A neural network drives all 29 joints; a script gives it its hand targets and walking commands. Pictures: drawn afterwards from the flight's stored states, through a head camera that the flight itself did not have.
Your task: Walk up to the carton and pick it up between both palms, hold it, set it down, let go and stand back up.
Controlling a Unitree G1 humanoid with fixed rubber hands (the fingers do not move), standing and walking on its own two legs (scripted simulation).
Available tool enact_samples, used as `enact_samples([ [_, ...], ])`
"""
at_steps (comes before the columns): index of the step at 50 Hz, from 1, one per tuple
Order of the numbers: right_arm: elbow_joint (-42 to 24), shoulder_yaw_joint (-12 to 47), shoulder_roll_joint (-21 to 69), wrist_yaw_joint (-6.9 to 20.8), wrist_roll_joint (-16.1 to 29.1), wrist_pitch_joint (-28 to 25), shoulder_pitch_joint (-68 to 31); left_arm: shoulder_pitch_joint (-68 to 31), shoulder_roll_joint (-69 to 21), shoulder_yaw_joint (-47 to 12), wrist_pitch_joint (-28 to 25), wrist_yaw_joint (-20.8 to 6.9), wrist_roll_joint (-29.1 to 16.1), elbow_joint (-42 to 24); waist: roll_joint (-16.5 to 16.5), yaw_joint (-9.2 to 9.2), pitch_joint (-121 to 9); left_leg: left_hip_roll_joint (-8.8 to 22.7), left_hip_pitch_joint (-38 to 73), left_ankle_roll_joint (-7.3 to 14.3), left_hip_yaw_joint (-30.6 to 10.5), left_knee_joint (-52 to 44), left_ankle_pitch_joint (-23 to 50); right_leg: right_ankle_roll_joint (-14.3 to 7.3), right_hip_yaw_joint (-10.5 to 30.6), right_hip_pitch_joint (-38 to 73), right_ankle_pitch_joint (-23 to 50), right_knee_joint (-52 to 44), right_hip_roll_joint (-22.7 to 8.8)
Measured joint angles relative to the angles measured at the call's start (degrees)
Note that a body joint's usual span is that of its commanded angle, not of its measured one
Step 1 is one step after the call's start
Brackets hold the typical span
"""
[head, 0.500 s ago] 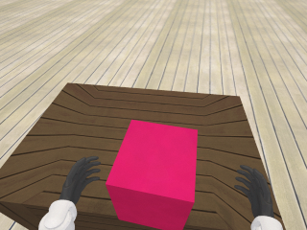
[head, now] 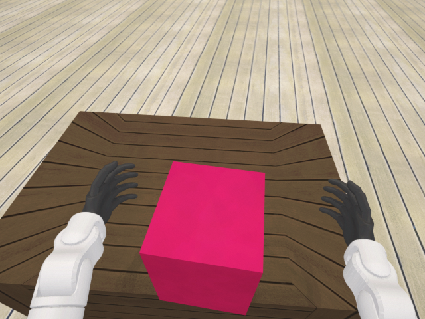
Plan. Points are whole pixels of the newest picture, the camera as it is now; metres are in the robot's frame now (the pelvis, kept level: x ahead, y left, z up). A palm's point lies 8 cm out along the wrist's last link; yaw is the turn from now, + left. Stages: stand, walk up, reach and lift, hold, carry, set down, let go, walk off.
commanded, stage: reach and lift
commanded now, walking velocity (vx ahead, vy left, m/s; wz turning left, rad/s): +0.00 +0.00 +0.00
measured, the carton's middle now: (209, 239) +0.33 +0.03 -0.06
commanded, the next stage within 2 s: none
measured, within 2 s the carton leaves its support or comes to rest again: neither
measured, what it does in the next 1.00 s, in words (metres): stands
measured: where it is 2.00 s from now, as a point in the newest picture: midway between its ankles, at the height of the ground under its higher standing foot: outside the picture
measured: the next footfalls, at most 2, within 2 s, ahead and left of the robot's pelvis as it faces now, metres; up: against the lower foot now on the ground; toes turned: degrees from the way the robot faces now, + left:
none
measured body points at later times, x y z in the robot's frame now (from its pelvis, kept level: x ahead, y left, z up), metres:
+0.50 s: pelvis +0.00 -0.01 +0.00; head +0.01 +0.01 +0.45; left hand +0.36 +0.20 +0.11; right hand +0.33 -0.22 +0.10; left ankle -0.05 +0.13 -0.75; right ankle +0.03 -0.16 -0.75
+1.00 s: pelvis -0.01 +0.00 -0.01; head +0.01 +0.01 +0.44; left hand +0.36 +0.19 +0.02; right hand +0.32 -0.19 +0.01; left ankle -0.05 +0.13 -0.75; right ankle +0.03 -0.16 -0.75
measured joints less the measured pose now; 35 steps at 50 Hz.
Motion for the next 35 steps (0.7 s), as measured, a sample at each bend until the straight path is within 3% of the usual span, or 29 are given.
enact_samples([
  [4,1.7,-1.1,-0.1,0.3,0.5,2.2,-4.8,-4.5,1.4,-0.5,2.0,1.0,-1.1,1.8,-0.5,-0.56,-0.9,-0.3,-1.6,0.0,-0.2,0.3,0.3,0.0,-0.1,-1.7,-0.1,0.8,-0.3],
  [12,8.1,-0.7,-1.4,-0.4,2.2,4.4,-13.4,-12.9,2.5,0.0,5.9,0.6,-1.0,6.5,-0.2,-1.17,-1.1,-0.3,-2.6,-0.1,-0.5,0.3,0.7,0.0,-0.4,-2.4,0.3,0.5,-0.2],
  [17,9.2,0.0,-1.7,-1.0,2.4,3.8,-14.8,-14.6,2.2,0.7,5.6,0.2,-0.5,8.5,-0.1,-1.58,-1.4,-0.1,-3.3,-0.2,-0.8,0.7,0.5,-0.2,-0.7,-3.0,0.1,0.8,-0.1],
  [24,11.6,0.9,-0.2,-1.6,1.4,1.4,-14.9,-14.9,1.3,1.0,3.1,-0.9,1.4,12.1,-0.4,-2.2,-0.3,0.0,-2.8,-0.4,-1.3,0.6,0.6,-0.3,-1.2,-2.2,0.0,0.7,0.0],
  [32,15.4,0.9,1.7,-1.0,-1.3,-4.6,-13.4,-14.4,0.1,0.0,-4.3,-0.4,2.5,16.5,-1.0,-2.2,-0.2,-0.3,-4.2,-0.3,-1.7,1.8,0.5,-0.2,-1.6,-3.3,-0.2,1.8,-0.3],
  [35,19.9,1.2,2.5,-0.8,-2.4,-6.6,-13.6,-15.4,-0.4,-0.6,-7.7,-0.7,2.9,22.6,-1.0,-2.07,-0.3,-0.3,-4.6,-0.3,-2.0,2.5,0.4,-0.2,-1.8,-3.4,-0.3,2.2,-0.4],
])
